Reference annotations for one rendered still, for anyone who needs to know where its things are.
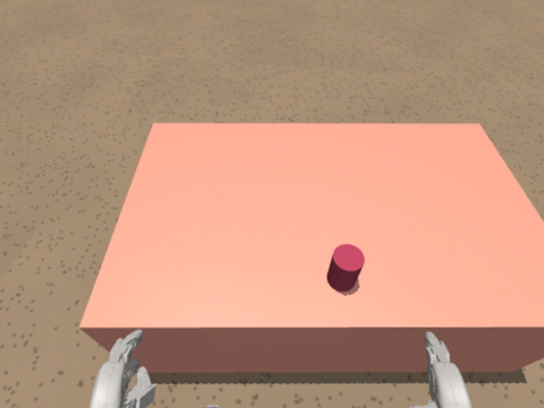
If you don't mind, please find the right robot hand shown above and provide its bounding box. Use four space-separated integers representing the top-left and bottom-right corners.
409 331 473 408

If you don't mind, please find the can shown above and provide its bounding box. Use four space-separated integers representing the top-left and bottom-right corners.
327 244 365 292

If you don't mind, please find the left robot hand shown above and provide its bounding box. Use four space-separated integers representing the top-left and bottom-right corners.
89 329 156 408

